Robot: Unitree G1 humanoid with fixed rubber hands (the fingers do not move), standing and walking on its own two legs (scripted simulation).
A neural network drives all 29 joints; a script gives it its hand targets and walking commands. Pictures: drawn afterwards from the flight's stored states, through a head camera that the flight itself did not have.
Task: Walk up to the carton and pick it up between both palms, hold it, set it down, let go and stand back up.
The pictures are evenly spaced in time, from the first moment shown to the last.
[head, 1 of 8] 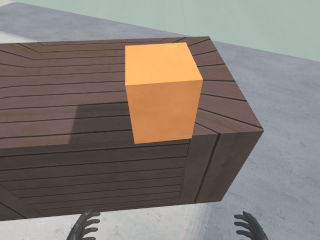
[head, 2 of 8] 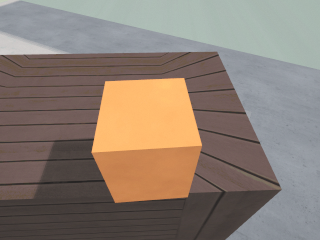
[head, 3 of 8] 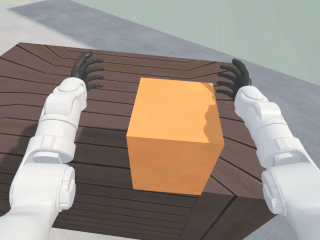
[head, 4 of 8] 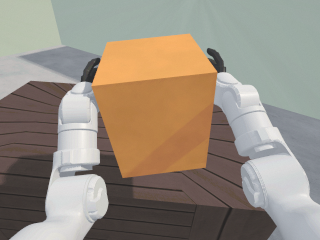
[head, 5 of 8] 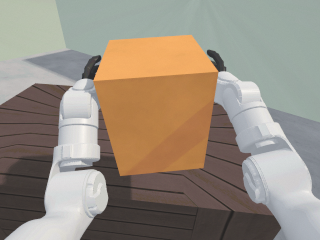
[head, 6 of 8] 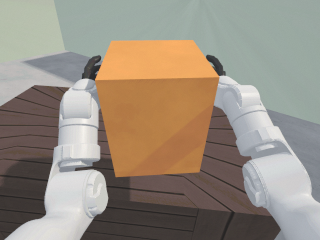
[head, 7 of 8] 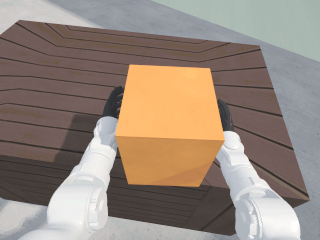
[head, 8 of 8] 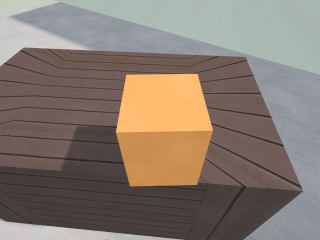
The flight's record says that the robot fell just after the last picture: no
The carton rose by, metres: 0.23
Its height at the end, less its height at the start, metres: +0.00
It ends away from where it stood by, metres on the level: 0.04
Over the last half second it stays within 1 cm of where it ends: yes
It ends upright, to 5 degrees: yes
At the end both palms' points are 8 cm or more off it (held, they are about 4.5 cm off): yes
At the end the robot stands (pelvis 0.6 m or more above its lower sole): yes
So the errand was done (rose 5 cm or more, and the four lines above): yes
